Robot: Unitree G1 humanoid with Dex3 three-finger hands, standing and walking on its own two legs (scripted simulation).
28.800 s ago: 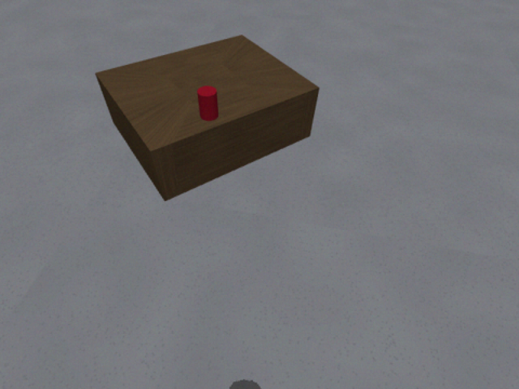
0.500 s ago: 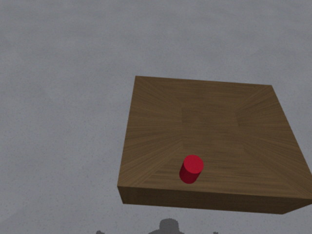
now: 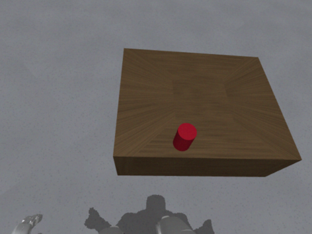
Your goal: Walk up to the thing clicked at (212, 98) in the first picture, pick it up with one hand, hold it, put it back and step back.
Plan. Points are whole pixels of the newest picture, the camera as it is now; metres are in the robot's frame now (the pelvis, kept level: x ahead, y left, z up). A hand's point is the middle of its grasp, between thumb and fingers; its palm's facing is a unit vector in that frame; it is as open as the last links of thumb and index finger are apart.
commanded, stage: step back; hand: right
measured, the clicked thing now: (184, 137) +0.54 -0.19 -0.37
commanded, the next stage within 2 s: none
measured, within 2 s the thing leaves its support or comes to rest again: neither
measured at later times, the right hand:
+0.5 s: hand out of the picture +0.00 -0.28 -0.15, palm faces -0.09 +0.90 -0.42, open 7.4 cm
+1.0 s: hand out of the picture -0.14 -0.33 -0.15, palm faces +0.00 +0.92 -0.38, open 7.4 cm
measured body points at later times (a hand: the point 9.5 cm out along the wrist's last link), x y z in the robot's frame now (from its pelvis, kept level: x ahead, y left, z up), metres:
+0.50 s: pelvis -0.11 -0.01 -0.01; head -0.04 -0.01 +0.43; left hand +0.02 +0.30 -0.11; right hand +0.00 -0.33 -0.13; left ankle -0.11 +0.10 -0.73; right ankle -0.06 -0.13 -0.73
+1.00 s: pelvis -0.26 -0.05 +0.00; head -0.22 -0.08 +0.44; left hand -0.19 +0.26 -0.11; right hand -0.14 -0.37 -0.12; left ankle -0.20 +0.09 -0.66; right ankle -0.26 -0.17 -0.73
